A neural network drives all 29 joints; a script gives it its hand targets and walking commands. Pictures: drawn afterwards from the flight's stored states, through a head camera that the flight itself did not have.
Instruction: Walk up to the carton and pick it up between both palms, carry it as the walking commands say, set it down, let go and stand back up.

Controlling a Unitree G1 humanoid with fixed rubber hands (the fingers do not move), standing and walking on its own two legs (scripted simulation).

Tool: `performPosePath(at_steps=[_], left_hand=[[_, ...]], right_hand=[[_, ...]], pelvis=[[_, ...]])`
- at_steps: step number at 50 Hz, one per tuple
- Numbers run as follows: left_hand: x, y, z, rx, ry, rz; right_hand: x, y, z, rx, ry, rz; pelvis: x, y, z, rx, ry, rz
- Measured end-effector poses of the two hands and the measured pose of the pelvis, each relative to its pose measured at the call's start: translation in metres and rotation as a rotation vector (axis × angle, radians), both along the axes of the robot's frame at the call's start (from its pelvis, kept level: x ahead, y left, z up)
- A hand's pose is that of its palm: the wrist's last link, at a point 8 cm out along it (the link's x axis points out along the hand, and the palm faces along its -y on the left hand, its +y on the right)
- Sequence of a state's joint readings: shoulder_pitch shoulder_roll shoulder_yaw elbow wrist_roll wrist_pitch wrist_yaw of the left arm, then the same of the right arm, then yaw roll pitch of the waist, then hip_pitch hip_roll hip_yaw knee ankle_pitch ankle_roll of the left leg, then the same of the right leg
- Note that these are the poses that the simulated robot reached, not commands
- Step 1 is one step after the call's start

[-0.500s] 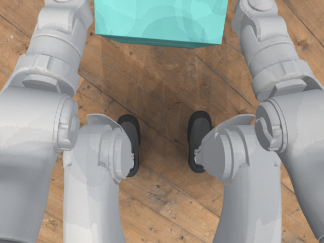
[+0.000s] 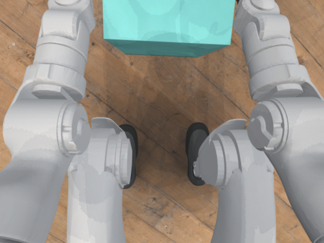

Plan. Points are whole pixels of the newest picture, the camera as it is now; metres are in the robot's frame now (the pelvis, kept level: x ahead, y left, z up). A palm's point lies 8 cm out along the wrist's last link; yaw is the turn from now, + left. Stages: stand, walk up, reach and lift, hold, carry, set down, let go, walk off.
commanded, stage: reach and lift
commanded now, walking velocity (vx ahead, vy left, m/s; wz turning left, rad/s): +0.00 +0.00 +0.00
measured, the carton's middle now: (165, 5) +0.54 +0.01 -0.23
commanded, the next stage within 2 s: none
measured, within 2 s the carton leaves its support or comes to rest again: leaves its support in 0.08 s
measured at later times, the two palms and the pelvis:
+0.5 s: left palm out of the picture +0.55 +0.15 -0.08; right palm out of the picture +0.53 -0.14 -0.10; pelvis +0.00 +0.00 +0.03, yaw +1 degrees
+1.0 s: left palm out of the picture +0.54 +0.15 -0.03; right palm out of the picture +0.52 -0.14 -0.05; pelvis +0.01 +0.00 +0.08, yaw +2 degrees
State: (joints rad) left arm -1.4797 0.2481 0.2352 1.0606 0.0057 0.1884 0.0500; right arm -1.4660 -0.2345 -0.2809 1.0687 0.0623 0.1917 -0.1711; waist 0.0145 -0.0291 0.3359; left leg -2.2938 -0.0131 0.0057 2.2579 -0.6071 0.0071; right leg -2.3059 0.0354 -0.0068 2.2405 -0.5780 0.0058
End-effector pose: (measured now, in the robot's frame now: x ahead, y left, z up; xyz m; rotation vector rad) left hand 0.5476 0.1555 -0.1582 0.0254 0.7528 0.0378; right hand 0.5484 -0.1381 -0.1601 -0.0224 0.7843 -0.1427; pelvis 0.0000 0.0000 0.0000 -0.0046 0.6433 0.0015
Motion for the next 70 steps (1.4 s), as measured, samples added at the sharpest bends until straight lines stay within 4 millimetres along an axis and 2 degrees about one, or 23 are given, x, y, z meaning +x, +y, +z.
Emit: performPosePath(at_steps=[5, 12, 21, 29, 38, 46, 70], left_hand=[[0.002, 0.002, 0.004, 0.021, -0.004, 0.015], [-0.001, 0.007, 0.023, 0.012, -0.037, 0.052], [-0.003, -0.005, 0.057, 0.008, -0.055, 0.027], [0.002, -0.007, 0.086, 0.014, -0.070, 0.031], [-0.002, 0.001, 0.099, 0.006, -0.054, 0.054], [-0.004, -0.001, 0.112, -0.001, -0.066, 0.045], [-0.027, -0.002, 0.194, 0.001, -0.062, 0.058]], right_hand=[[0.003, 0.004, 0.005, -0.002, -0.010, -0.004], [-0.001, 0.011, 0.025, 0.020, -0.050, -0.034], [-0.020, 0.000, 0.049, 0.032, -0.069, -0.082], [-0.019, -0.002, 0.070, 0.055, -0.086, -0.097], [-0.016, 0.006, 0.087, 0.051, -0.070, -0.081], [-0.021, 0.004, 0.101, 0.058, -0.083, -0.099], [-0.042, 0.003, 0.184, 0.051, -0.079, -0.088]], pelvis=[[0.005, 0.000, 0.002, 0.000, 0.030, 0.000], [0.008, -0.001, 0.009, -0.004, 0.058, 0.018], [0.002, 0.001, 0.025, -0.014, 0.058, 0.028], [-0.001, 0.000, 0.039, -0.013, 0.070, 0.026], [0.007, -0.003, 0.057, -0.007, 0.121, 0.030], [0.012, -0.001, 0.071, -0.014, 0.143, 0.040], [0.003, -0.003, 0.116, -0.015, 0.131, 0.049]])
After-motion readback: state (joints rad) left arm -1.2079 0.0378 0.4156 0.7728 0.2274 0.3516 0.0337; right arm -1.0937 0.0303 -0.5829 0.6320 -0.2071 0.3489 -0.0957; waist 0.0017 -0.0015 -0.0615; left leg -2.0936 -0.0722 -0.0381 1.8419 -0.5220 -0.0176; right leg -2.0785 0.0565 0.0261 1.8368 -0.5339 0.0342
